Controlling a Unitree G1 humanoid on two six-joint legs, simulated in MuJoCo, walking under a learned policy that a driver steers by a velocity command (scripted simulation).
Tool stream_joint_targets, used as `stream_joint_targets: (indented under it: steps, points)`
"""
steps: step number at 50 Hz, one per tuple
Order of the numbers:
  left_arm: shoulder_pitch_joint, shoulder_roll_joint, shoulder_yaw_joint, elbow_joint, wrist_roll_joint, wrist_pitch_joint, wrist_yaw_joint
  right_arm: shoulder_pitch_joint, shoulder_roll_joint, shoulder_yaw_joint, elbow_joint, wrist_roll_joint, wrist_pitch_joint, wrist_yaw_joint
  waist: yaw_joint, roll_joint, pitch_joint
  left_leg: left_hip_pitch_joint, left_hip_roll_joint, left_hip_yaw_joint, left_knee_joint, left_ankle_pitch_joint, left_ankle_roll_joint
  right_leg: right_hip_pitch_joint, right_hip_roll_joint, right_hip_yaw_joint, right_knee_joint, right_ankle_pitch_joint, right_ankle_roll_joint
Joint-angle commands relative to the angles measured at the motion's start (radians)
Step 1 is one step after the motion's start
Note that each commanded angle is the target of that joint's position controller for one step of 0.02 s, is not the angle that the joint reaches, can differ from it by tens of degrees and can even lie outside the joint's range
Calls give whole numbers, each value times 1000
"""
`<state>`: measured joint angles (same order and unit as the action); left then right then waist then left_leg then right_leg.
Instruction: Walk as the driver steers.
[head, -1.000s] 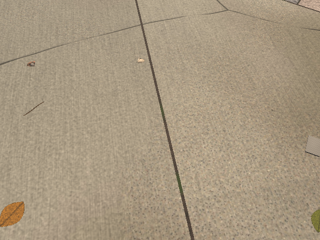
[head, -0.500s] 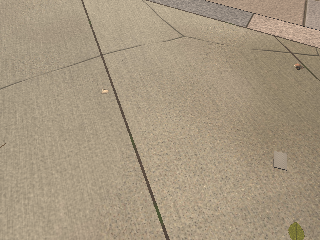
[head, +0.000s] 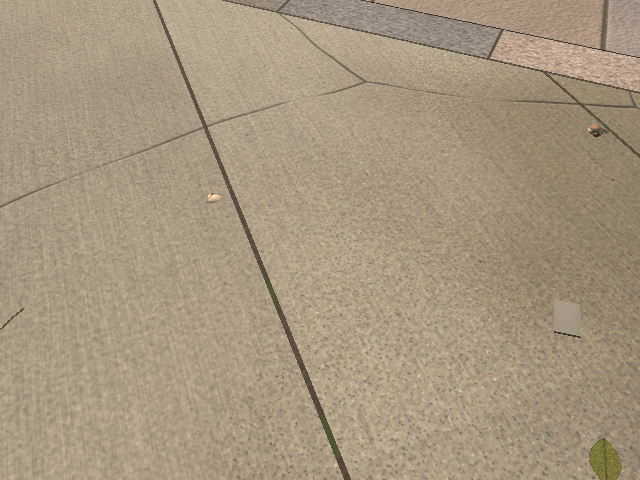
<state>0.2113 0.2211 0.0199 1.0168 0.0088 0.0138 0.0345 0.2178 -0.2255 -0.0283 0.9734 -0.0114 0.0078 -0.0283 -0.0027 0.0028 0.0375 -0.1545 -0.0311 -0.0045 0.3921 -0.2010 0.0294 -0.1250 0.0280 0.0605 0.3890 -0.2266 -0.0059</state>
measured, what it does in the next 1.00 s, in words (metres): stands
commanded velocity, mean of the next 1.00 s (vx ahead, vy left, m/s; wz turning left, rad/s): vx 0.00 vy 0.00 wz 0.00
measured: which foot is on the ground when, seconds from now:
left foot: down 0.00-1.00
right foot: down 0.00-1.00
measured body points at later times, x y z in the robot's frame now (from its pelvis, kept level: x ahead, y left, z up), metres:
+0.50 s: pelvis -0.01 +0.00 +0.00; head +0.00 +0.00 +0.45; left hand +0.00 +0.23 -0.16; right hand +0.00 -0.24 -0.16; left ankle +0.01 +0.10 -0.74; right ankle -0.01 -0.12 -0.74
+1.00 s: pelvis +0.00 +0.00 +0.00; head +0.01 +0.00 +0.45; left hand -0.02 +0.22 -0.16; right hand -0.01 -0.22 -0.16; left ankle +0.01 +0.10 -0.74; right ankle -0.01 -0.12 -0.74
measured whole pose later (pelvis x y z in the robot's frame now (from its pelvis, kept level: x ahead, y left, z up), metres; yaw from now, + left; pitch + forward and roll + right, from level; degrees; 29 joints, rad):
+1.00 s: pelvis +0.00 +0.00 +0.00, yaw +0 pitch -1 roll +0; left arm 0.30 0.14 -0.01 1.16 0.01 0.00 0.05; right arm 0.29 -0.15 0.00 1.15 -0.01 0.00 -0.04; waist 0.00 0.00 0.02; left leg -0.17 -0.03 -0.01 0.40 -0.21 0.03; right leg -0.14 0.03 0.06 0.40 -0.24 -0.01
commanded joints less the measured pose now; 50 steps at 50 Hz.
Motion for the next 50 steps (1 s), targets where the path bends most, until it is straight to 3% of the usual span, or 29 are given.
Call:
stream_joint_targets:
  steps: [1,20,50]
  points:
    - [14,100,14,-4,1,-10,4,16,-94,-17,-2,0,-7,-2,-2,-12,10,14,102,-109,-78,56,22,-60,-95,92,-85,81,-32]
    - [88,48,-12,100,0,-15,8,80,-49,8,127,1,-7,-8,-2,-5,29,-18,102,-112,-85,11,18,-85,-88,80,-87,43,-36]
    - [163,-4,-20,134,0,-20,16,137,3,17,171,1,-13,-16,-1,-3,36,-14,102,-104,-62,78,21,-77,-89,67,-58,102,-33]
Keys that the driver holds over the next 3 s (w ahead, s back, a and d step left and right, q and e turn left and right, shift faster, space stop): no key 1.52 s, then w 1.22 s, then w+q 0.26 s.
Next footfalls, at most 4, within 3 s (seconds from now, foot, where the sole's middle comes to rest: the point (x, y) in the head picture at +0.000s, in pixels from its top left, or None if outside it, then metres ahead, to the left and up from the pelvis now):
2.22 left None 0.42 0.05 -0.78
2.76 right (385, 387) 0.74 -0.12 -0.78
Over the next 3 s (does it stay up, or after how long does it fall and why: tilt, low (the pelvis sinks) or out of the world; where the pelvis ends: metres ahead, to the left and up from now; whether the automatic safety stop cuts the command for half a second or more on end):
stays up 0.71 -0.06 0.00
